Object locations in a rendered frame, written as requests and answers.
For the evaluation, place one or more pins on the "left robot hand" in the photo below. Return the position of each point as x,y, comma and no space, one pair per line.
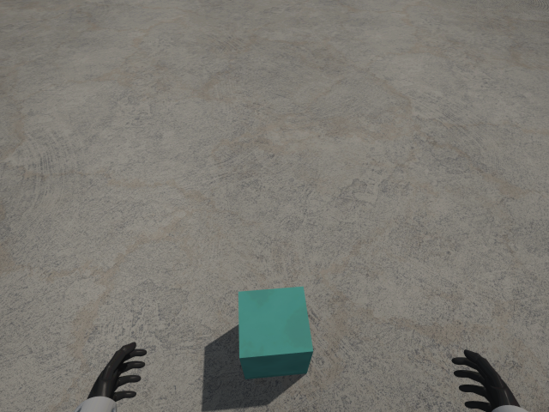
109,380

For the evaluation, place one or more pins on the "right robot hand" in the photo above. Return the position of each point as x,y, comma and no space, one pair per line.
494,388

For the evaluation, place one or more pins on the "carton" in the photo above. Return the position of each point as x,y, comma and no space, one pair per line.
274,332

